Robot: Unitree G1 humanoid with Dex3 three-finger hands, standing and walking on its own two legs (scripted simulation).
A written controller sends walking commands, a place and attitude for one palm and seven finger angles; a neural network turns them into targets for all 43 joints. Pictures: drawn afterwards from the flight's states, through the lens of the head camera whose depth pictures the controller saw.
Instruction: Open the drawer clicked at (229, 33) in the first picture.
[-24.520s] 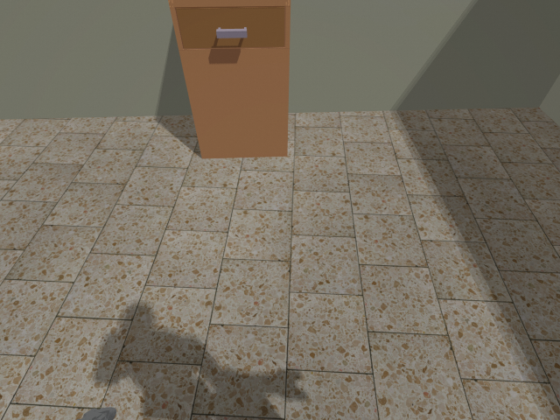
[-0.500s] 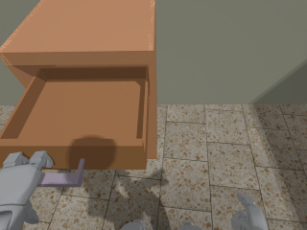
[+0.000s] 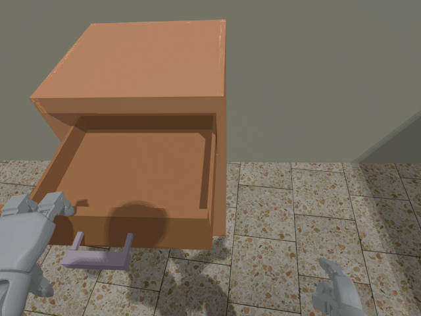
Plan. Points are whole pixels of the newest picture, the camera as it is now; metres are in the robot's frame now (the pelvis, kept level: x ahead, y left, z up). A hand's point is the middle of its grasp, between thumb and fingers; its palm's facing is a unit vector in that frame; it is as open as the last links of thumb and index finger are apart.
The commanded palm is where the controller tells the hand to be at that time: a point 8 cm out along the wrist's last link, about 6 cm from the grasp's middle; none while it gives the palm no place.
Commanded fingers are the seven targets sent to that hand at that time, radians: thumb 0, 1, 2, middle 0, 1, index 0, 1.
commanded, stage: lift the hand off the handle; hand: left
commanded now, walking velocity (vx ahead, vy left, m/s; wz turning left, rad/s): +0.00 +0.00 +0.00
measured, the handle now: (100, 248) +0.23 +0.27 -0.04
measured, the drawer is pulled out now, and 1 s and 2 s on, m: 0.30 0.30 0.30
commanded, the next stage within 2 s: draw the hand back to the body in 0.46 s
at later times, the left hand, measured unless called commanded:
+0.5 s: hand (16, 236) +0.19 +0.32 +0.12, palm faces +0.05 -0.02 -1.00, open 13.8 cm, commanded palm +0.16 +0.32 +0.17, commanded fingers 0.00 -0.50 0.30 -0.30 -1.20 -0.30 -1.20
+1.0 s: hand (21, 238) +0.18 +0.31 +0.13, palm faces +0.04 -0.04 -1.00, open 13.8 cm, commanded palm +0.15 +0.31 +0.18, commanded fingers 0.00 -0.50 0.30 -0.30 -1.20 -0.30 -1.20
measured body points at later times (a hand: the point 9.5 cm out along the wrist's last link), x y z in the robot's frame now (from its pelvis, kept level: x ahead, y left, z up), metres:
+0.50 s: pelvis +0.01 +0.01 +0.02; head +0.02 -0.02 +0.47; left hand +0.18 +0.32 +0.18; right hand +0.23 -0.21 -0.08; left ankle -0.02 +0.10 -0.71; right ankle +0.01 -0.10 -0.71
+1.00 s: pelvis +0.00 +0.01 +0.02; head +0.01 -0.01 +0.47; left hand +0.17 +0.31 +0.18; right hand +0.22 -0.19 -0.07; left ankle -0.02 +0.10 -0.71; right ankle +0.01 -0.10 -0.71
